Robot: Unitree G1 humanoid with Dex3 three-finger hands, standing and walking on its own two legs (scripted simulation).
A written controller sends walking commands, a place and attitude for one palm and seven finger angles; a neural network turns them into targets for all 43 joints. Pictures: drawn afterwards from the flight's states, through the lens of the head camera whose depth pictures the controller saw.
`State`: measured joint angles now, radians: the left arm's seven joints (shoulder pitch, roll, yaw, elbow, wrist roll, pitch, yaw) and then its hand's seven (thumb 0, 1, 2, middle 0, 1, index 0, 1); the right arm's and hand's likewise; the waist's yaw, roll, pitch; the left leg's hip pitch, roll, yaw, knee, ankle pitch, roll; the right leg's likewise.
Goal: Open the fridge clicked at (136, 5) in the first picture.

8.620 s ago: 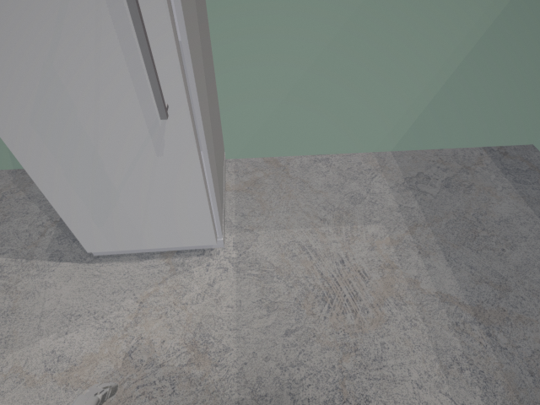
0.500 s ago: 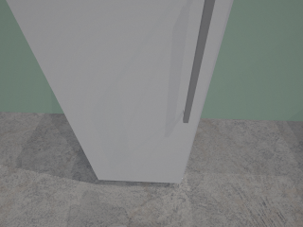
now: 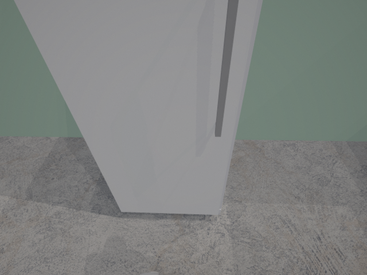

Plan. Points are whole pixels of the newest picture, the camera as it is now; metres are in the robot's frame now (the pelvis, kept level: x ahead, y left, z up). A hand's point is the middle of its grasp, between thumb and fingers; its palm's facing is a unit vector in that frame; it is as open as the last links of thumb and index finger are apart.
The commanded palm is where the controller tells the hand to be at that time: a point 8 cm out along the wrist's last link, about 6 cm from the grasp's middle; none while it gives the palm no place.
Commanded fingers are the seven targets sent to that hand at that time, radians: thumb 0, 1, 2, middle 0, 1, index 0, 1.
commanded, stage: come to a stop and stand still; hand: right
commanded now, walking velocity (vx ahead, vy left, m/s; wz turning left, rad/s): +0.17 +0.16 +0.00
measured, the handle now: (225, 60) +0.54 -0.07 +0.22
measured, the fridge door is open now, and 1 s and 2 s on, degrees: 0 0 0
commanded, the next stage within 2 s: look again from close up in 0.92 s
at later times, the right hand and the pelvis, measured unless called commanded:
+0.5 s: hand out of the picture -0.01 -0.11 -0.17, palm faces +0.03 +0.98 -0.21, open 7.3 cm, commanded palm none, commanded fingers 0.00 -0.90 -0.90 0.20 0.30 0.20 0.30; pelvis -0.01 +0.05 +0.01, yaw +0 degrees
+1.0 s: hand out of the picture -0.04 -0.08 -0.17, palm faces +0.08 +0.99 -0.15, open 7.4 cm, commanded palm none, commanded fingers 0.00 -0.90 -0.90 0.20 0.30 0.20 0.30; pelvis -0.01 +0.06 +0.01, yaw -1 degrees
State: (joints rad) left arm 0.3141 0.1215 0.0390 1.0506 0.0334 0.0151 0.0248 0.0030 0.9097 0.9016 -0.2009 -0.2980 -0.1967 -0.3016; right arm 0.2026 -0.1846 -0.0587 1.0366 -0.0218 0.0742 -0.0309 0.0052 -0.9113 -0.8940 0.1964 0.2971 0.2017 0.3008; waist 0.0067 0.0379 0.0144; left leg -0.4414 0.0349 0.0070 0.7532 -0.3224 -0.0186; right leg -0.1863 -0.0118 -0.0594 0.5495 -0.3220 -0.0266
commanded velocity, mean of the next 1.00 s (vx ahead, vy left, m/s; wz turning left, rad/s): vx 0.02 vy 0.02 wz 0.00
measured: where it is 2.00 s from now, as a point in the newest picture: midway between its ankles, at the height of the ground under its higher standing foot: outside the picture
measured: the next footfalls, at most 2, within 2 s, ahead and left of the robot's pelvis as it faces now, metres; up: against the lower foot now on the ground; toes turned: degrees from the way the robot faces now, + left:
left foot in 0.34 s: +0.01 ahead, +0.14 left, +0.00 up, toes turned +4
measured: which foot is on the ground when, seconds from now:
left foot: up 0.00-0.32, down 0.34-1.00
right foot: down 0.00-1.00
